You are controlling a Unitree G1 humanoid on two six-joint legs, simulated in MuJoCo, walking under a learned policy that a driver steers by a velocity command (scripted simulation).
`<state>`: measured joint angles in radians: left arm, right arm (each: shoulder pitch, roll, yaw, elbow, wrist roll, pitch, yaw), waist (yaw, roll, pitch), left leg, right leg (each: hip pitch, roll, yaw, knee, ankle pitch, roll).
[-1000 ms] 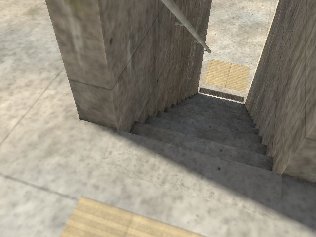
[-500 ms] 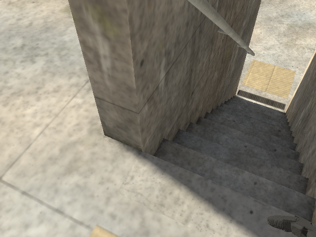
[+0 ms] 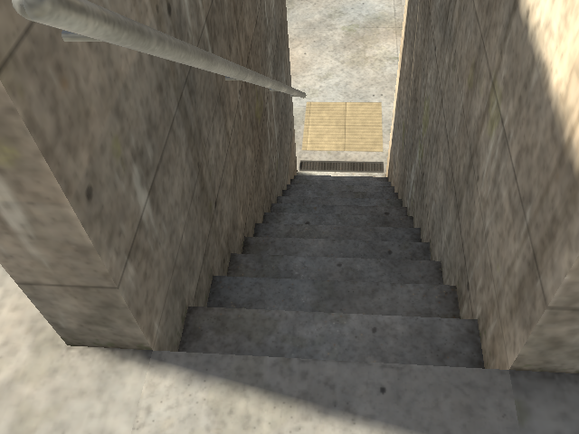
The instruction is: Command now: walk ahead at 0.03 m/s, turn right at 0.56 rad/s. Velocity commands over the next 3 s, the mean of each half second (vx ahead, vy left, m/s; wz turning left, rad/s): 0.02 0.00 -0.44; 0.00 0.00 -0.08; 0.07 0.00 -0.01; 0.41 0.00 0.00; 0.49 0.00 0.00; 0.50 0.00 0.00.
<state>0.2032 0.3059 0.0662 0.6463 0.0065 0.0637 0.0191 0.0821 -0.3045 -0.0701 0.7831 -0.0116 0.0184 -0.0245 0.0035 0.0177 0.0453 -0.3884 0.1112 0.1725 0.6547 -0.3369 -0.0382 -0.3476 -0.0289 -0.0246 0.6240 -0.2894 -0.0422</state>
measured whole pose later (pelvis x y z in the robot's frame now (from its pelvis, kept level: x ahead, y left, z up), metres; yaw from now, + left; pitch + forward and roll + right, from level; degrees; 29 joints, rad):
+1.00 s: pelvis -0.01 -0.01 +0.01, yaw -14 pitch -2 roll +0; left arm 0.23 0.26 0.00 0.79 0.03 0.00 0.01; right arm 0.14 -0.29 -0.01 0.96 -0.01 0.01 -0.02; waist -0.01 0.00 0.04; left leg -0.19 0.03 -0.03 0.51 -0.28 -0.05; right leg -0.21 0.01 0.05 0.54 -0.30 0.00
